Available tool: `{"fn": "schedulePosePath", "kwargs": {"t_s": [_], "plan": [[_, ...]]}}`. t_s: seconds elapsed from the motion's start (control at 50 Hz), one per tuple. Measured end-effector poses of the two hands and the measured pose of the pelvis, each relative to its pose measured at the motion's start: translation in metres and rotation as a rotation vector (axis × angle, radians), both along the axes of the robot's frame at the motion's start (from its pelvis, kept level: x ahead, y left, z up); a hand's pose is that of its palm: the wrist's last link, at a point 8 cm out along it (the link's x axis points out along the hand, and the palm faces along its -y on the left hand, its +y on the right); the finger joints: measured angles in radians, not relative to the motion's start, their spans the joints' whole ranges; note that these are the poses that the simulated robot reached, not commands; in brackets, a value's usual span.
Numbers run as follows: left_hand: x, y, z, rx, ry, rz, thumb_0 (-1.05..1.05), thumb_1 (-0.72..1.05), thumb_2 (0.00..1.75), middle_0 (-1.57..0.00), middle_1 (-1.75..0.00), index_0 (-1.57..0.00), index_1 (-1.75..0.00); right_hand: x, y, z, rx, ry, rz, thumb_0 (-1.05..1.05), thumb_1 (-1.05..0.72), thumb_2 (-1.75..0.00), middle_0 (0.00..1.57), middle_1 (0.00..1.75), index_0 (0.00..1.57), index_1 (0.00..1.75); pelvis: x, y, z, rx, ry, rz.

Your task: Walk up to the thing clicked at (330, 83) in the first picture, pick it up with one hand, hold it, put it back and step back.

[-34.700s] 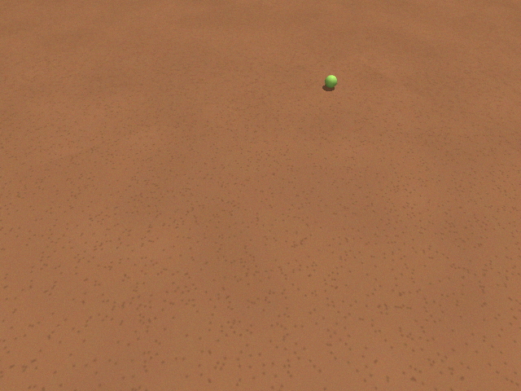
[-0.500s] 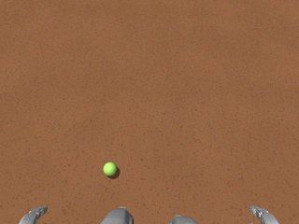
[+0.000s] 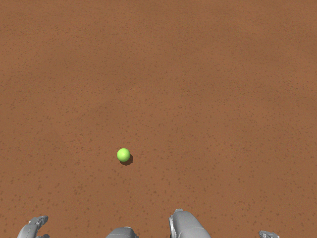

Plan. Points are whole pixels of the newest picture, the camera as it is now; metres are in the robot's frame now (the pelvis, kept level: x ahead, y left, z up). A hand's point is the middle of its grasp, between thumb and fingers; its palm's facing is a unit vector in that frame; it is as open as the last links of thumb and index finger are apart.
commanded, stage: step back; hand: left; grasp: from above
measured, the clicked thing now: (123, 154) +0.60 +0.19 -0.72
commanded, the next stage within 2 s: none
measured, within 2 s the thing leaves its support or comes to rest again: neither
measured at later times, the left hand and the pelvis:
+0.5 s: hand out of the picture -0.08 +0.26 -0.13, palm faces -0.12 -0.90 -0.42, open 7.3 cm; pelvis -0.16 +0.00 +0.00, yaw -8 degrees
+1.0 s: hand out of the picture -0.19 +0.28 -0.15, palm faces -0.11 -0.92 -0.38, open 7.3 cm; pelvis -0.33 +0.02 +0.00, yaw -6 degrees
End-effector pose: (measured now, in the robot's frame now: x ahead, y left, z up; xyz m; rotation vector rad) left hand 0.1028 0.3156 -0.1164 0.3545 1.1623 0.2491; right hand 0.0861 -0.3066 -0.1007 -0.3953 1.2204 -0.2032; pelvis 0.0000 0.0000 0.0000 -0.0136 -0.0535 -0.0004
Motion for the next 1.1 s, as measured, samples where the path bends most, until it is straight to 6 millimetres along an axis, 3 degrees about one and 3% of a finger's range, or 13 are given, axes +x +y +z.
{"fn": "schedulePosePath", "kwargs": {"t_s": [0.14, 0.28, 0.38, 0.48, 0.58, 0.66, 0.74, 0.86, 1.0, 1.1], "plan": [[-0.045, 0.010, 0.005, -0.009, 0.024, -0.033, 0.00, 0.91, 0.90, -0.20, -0.30, -0.21, -0.30, -0.026, 0.012, 0.016, -0.009, -0.088, -0.029, 0.01, -0.90, -0.90, 0.20, 0.30, 0.21, 0.30, -0.038, 0.010, 0.008, -0.010, 0.009, -0.055], [-0.093, 0.005, 0.003, 0.002, 0.074, -0.092, 0.00, 0.91, 0.90, -0.20, -0.30, -0.20, -0.30, -0.069, 0.008, 0.008, 0.014, -0.166, -0.054, 0.00, -0.90, -0.90, 0.20, 0.30, 0.21, 0.30, -0.089, 0.009, 0.001, -0.003, 0.003, -0.119], [-0.136, -0.008, 0.006, 0.017, 0.080, -0.122, 0.00, 0.91, 0.90, -0.20, -0.30, -0.21, -0.30, -0.121, -0.010, -0.012, 0.035, -0.160, -0.099, 0.00, -0.90, -0.90, 0.20, 0.30, 0.21, 0.30, -0.130, 0.000, -0.009, -0.010, -0.001, -0.142], [-0.180, -0.015, 0.023, 0.026, 0.090, -0.104, 0.00, 0.91, 0.90, -0.20, -0.30, -0.21, -0.30, -0.185, -0.015, -0.014, 0.048, -0.073, -0.155, 0.00, -0.90, -0.90, 0.20, 0.30, 0.21, 0.30, -0.158, -0.002, 0.003, 0.039, 0.001, -0.139], [-0.181, -0.013, 0.032, 0.043, 0.015, -0.114, 0.01, 0.90, 0.90, -0.21, -0.30, -0.21, -0.30, -0.249, -0.014, -0.015, 0.027, 0.031, -0.161, 0.00, -0.90, -0.90, 0.20, 0.30, 0.21, 0.30, -0.185, 0.002, 0.006, 0.038, 0.019, -0.101], [-0.176, -0.006, 0.028, 0.034, -0.083, -0.129, 0.00, 0.90, 0.90, -0.21, -0.30, -0.21, -0.30, -0.286, -0.005, -0.017, 0.004, 0.097, -0.136, 0.01, -0.90, -0.90, 0.20, 0.30, 0.20, 0.30, -0.211, 0.011, 0.000, 0.027, 0.023, -0.059], [-0.184, 0.003, 0.013, -0.001, -0.130, -0.134, 0.00, 0.91, 0.90, -0.20, -0.30, -0.21, -0.30, -0.308, 0.010, -0.016, -0.010, 0.090, -0.115, 0.01, -0.90, -0.90, 0.20, 0.30, 0.20, 0.30, -0.242, 0.023, -0.009, 0.039, 0.005, -0.047], [-0.222, 0.005, 0.011, -0.035, -0.096, -0.115, 0.00, 0.91, 0.90, -0.20, -0.30, -0.21, -0.30, -0.324, 0.022, 0.004, -0.016, 0.011, -0.089, 0.01, -0.90, -0.90, 0.20, 0.30, 0.21, 0.30, -0.279, 0.026, 0.003, -0.005, 0.019, -0.056], [-0.294, 0.006, 0.003, -0.018, -0.013, -0.135, 0.00, 0.91, 0.90, -0.20, -0.30, -0.21, -0.30, -0.331, 0.012, 0.010, -0.031, -0.120, -0.055, 0.00, -0.90, -0.90, 0.20, 0.30, 0.21, 0.30, -0.331, 0.021, -0.001, -0.005, 0.028, -0.113], [-0.357, -0.001, 0.000, 0.009, 0.046, -0.139, 0.00, 0.91, 0.90, -0.20, -0.30, -0.21, -0.30, -0.355, -0.006, -0.005, -0.012, -0.169, -0.063, 0.00, -0.90, -0.90, 0.20, 0.30, 0.21, 0.30, -0.374, 0.012, -0.011, -0.021, 0.021, -0.134]]}}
